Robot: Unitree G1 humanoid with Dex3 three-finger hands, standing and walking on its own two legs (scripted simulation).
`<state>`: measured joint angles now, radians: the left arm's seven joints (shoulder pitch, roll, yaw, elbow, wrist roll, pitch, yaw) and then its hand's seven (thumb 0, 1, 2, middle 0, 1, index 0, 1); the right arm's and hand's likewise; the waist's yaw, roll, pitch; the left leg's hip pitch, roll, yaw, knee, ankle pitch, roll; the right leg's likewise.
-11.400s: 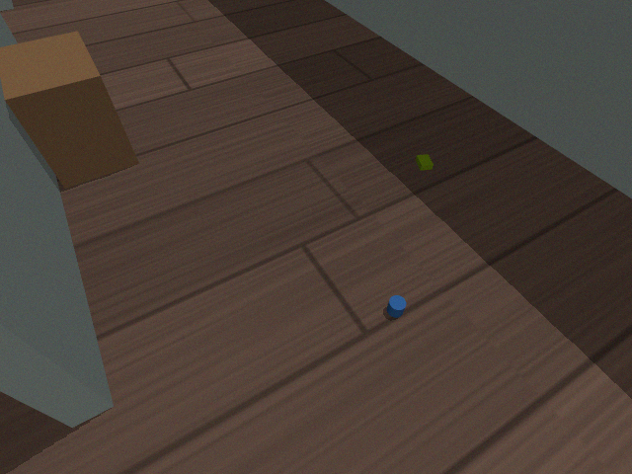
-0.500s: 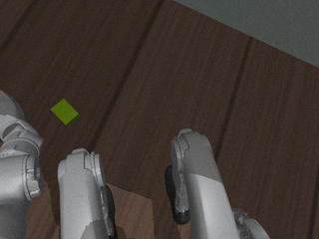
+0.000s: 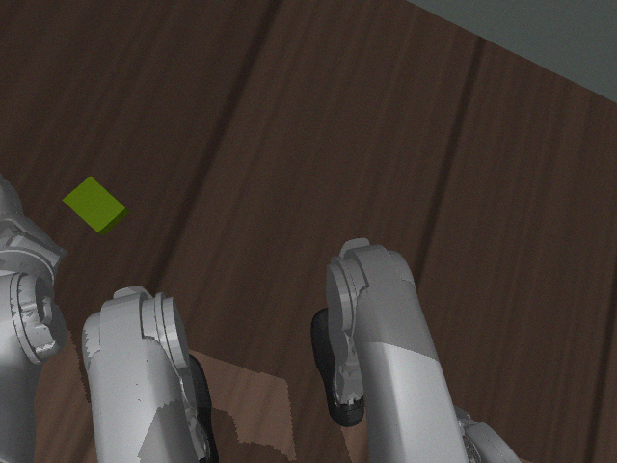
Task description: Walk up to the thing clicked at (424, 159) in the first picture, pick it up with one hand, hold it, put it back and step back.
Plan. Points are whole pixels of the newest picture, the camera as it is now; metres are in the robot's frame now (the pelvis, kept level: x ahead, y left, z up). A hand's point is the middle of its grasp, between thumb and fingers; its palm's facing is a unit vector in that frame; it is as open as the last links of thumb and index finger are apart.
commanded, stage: rise first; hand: left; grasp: from above
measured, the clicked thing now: (97, 206) +0.48 +0.24 -0.31
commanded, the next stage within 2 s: approach in 1.96 s
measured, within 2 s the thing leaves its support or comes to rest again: neither
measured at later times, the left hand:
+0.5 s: hand (26, 222) +0.44 +0.30 -0.19, palm faces -0.30 -0.30 -0.91, open 14.1 cm
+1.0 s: hand (38, 212) +0.45 +0.29 -0.21, palm faces -0.30 -0.30 -0.91, open 14.2 cm
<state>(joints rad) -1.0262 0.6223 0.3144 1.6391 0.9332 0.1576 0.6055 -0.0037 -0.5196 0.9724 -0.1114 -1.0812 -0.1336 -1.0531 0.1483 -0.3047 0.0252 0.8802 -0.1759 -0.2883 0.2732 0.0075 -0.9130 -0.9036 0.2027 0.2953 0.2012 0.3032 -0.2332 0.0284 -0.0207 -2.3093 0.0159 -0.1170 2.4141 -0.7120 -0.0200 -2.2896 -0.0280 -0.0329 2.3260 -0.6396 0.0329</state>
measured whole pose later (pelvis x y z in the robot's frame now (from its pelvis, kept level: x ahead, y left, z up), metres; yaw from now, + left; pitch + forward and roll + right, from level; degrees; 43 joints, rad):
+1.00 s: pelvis +0.00 +0.00 -0.01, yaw -3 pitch +33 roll -8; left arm -1.09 0.73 0.34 1.71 0.97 0.13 0.64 0.00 -0.58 1.02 -0.11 -1.05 -0.10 -1.05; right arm 0.18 -0.34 0.08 0.88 -0.20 -0.33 0.36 0.01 -0.91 -0.90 0.20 0.29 0.20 0.30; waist -0.30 0.01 0.05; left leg -2.34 0.02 -0.16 2.47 -0.72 -0.02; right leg -2.30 -0.02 -0.07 2.35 -0.63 0.04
